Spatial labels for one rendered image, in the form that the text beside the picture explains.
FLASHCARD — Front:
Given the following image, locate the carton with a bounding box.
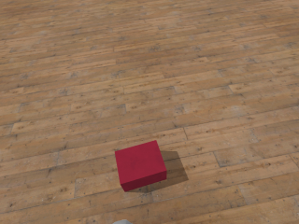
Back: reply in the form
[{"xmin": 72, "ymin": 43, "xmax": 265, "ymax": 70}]
[{"xmin": 115, "ymin": 140, "xmax": 167, "ymax": 192}]

